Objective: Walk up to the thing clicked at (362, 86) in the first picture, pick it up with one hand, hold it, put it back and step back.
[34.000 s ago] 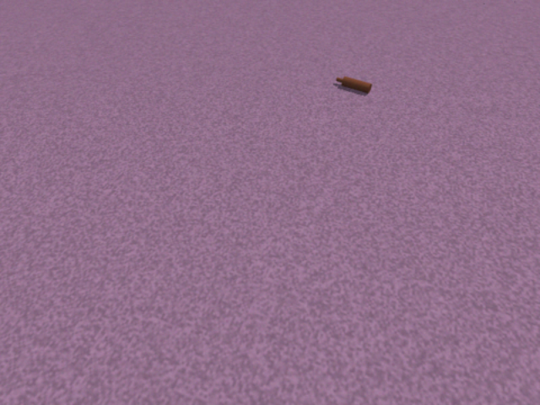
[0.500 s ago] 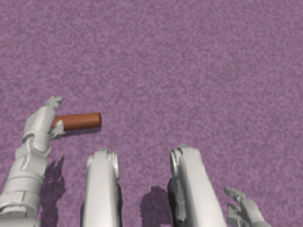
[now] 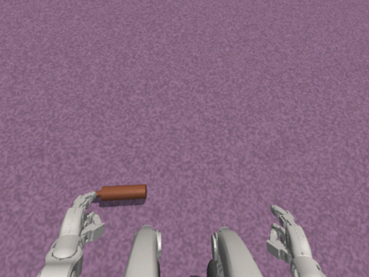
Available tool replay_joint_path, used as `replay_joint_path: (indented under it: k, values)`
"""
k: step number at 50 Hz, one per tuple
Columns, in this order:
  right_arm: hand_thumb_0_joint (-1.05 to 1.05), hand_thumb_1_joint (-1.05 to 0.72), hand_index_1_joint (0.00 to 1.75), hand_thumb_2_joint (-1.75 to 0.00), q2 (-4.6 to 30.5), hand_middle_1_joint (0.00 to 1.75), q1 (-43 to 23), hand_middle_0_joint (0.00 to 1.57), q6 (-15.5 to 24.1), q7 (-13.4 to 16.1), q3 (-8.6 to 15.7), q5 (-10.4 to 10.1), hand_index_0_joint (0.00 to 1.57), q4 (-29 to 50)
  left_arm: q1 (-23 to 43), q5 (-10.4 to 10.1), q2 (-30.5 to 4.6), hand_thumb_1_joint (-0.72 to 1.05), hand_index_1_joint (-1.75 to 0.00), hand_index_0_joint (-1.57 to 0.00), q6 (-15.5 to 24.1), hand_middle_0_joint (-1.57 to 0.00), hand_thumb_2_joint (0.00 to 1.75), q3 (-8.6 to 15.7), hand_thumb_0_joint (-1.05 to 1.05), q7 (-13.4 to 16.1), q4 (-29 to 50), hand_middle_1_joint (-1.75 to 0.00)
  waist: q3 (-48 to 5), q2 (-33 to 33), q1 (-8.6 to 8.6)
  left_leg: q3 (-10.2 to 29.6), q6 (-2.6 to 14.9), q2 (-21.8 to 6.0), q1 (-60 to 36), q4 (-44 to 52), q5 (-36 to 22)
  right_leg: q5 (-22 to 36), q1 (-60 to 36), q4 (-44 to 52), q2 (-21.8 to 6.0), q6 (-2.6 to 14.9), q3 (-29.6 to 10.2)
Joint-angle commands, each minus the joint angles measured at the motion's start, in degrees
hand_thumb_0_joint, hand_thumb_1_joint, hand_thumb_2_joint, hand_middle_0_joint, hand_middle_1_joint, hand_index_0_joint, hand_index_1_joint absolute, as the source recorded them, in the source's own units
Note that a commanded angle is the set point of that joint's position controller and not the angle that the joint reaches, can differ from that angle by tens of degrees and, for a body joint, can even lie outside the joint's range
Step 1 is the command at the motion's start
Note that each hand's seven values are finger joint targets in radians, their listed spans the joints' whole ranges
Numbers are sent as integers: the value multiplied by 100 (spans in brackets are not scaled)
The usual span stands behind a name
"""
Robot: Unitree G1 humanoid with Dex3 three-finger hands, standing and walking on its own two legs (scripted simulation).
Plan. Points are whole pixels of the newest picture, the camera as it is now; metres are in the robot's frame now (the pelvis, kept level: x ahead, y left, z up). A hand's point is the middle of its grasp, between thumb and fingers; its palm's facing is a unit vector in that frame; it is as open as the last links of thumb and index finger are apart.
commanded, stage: home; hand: left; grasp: from above
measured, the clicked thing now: (118, 192) +0.46 +0.29 -0.58
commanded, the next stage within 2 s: none
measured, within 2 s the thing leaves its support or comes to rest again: neither
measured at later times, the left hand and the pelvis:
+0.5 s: hand (83, 239) +0.20 +0.18 +0.05, palm faces +0.09 -0.98 -0.20, open 7.4 cm; pelvis +0.05 +0.00 +0.10, yaw +2 degrees
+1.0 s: hand (84, 240) +0.20 +0.18 +0.05, palm faces +0.08 -0.98 -0.20, open 7.4 cm; pelvis +0.05 +0.00 +0.10, yaw +2 degrees
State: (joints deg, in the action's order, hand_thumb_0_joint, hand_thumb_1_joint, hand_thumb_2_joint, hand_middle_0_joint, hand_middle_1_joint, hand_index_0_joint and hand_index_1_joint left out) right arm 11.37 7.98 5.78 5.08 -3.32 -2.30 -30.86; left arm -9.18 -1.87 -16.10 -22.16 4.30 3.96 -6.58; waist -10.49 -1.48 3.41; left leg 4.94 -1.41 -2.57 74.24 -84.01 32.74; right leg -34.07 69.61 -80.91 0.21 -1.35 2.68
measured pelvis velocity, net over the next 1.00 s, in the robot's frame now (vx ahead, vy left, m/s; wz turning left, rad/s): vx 0.05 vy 0.00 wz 0.04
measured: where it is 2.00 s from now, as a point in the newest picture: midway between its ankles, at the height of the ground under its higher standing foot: outside the picture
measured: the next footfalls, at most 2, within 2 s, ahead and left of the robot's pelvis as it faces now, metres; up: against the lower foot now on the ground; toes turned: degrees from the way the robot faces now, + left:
none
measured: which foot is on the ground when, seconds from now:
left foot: down 0.00-1.00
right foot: down 0.00-1.00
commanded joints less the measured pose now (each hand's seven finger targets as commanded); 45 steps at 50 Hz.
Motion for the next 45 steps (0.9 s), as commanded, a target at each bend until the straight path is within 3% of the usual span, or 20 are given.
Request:
replay_joint_path:
  k: [1, 4, 8, 14, 22, 29, 45]
  values:
    - [0, -90, 30, -90, 847, 30, 250, 20, 422, 326, 356, -24, 20, 729, -102, -166, -561, 90, -30, -20, 105, -20, 90, 388, 0, 63, 1344, -30, -1626, -514, 61, 38, 167, 103, -2534, 2041, -860, 1084, -1611, 1828, 109, 227, 3]
    - [0, -90, 30, -90, 783, 30, 403, 20, 535, 434, 349, 3, 20, 806, -619, -196, -409, 90, -30, -20, 17, -20, 90, 296, 0, 51, 1608, -30, -1511, -478, 96, -86, 171, 139, -2967, 2308, -1433, 1552, -2171, 2244, 133, 210, 21]
    - [0, -90, 30, -90, 727, 30, 568, 20, 636, 533, 350, 50, 20, 906, -1327, -191, -318, 90, -30, -20, -82, -20, 90, 247, 0, 42, 1960, -30, -1251, -346, 11, -182, 175, 180, -3417, 2697, -1966, 2044, -2866, 2741, 142, 172, 63]
    - [0, -90, 30, -90, 694, 30, 597, 20, 765, 614, 354, 88, 20, 1058, -1899, -186, -161, 90, -30, -20, -215, -20, 90, 92, 0, -31, 2413, -30, -638, -225, -24, -174, 183, 186, -3754, 3249, -1815, 1882, -3191, 3277, 157, 144, 152]
    - [0, -90, 30, -90, 795, 30, 533, 20, 946, 621, 413, 159, 20, 1085, -1915, -145, -172, 90, -30, -20, -246, -20, 90, 55, 0, -218, 2589, -30, -184, -34, -11, -285, 208, 231, -3908, 3484, -1538, 1601, -3274, 3601, 122, 86, 175]
    - [0, -90, 30, -90, 822, 30, 533, 20, 1045, 597, 452, 194, 20, 1013, -1800, -92, -250, 90, -30, -20, -156, -20, 90, 140, 0, -264, 2619, -30, -391, -174, -66, -287, 177, 239, -4112, 3446, -1831, 1867, -3403, 3515, 93, 90, 144]
    - [0, -90, 30, -90, 807, 30, 467, 20, 1085, 595, 432, 203, 20, 950, -1908, -89, -206, 90, -30, -20, -118, -20, 90, 95, 0, -233, 2516, -30, -369, -140, -118, -237, 175, 219, -4089, 3525, -1700, 1740, -3461, 3523, 111, 99, 170]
